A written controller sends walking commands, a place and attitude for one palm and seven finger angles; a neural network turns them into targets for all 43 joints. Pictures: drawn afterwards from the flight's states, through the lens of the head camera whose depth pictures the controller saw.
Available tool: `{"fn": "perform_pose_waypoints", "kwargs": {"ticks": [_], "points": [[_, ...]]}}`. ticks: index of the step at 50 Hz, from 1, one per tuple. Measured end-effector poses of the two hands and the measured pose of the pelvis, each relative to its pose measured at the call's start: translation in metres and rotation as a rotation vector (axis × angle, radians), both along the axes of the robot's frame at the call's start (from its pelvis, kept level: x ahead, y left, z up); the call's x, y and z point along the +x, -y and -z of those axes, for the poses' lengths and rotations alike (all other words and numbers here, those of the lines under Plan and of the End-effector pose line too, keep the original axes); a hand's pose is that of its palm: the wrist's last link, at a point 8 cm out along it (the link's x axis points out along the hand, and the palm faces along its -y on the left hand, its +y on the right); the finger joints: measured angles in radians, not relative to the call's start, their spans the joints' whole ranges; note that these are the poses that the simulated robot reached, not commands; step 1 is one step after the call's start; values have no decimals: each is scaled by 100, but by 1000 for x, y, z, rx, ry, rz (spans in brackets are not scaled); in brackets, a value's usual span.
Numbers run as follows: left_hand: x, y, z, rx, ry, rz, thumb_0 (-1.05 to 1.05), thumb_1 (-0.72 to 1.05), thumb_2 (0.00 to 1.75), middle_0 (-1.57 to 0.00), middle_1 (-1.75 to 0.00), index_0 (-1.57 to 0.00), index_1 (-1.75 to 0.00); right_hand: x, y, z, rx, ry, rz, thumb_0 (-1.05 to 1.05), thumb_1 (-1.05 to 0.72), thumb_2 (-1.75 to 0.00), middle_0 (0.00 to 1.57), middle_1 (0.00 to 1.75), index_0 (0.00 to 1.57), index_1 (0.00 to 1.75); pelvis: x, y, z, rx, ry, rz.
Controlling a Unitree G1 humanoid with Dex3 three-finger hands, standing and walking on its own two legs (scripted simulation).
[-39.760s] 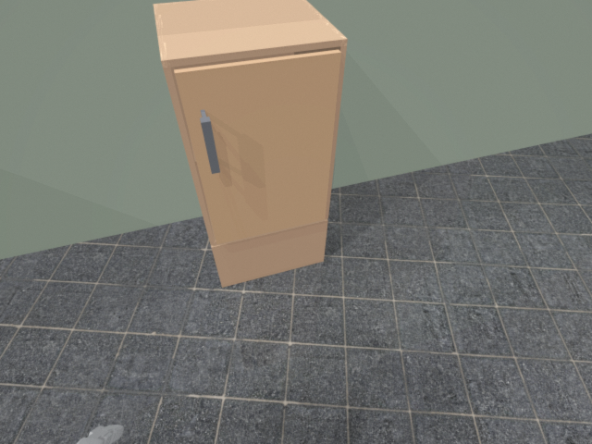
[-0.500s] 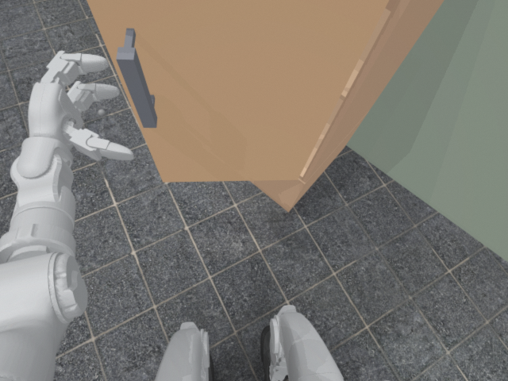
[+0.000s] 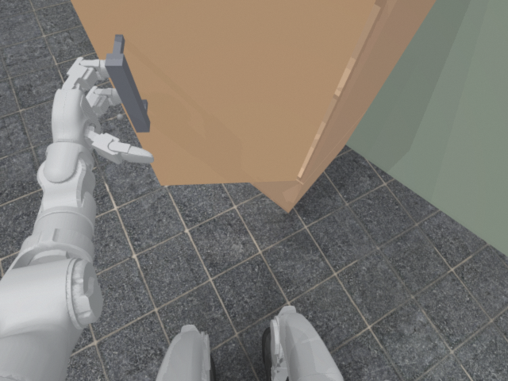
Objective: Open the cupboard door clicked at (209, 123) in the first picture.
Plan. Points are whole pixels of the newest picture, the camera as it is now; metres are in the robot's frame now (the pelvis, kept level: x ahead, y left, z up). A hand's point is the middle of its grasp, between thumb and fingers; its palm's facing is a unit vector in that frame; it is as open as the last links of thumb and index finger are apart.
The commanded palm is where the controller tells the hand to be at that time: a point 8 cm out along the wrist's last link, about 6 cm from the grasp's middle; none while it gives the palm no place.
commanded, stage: slide the fingers in behind the handle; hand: left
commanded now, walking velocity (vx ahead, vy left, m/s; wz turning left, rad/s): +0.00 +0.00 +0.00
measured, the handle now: (132, 87) +0.56 +0.15 +0.05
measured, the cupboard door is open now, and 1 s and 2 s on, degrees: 44 44 46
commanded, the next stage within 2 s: close the thumb around the handle in 0.98 s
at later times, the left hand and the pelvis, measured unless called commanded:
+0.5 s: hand (143, 116) +0.50 +0.13 +0.05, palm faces -0.02 -1.00 -0.03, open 14.0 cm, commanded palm +0.48 +0.18 +0.05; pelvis +0.00 +0.00 +0.00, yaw +0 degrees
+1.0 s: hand (145, 116) +0.50 +0.13 +0.05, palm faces -0.01 -1.00 -0.04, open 14.1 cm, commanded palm +0.48 +0.17 +0.05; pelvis +0.00 +0.00 +0.00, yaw +1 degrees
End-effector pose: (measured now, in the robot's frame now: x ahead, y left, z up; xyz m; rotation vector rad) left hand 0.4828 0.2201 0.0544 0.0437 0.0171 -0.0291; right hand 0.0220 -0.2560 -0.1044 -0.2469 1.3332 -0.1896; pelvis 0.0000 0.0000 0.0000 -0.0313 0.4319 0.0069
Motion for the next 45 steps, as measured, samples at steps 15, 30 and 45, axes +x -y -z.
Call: {"fn": "perform_pose_waypoints", "kwargs": {"ticks": [15,30,45], "points": [[2,21,6,-3,-3,-4,-1,-50,30,-30,-120,-30,-120,7,5,2,-7,32,-7,0,-91,-89,20,30,20,30,-2,3,2,6,-1,-3],[1,35,3,-11,0,-30,-1,-50,30,-30,-120,-28,-120,-2,1,5,23,3,-6,0,-91,-89,20,30,20,30,-1,4,1,11,0,-5],[-1,35,3,-4,4,-25,-1,-50,30,-30,-120,-26,-120,1,3,3,14,1,-16,0,-91,-89,20,30,20,30,1,3,0,10,2,-10]]}}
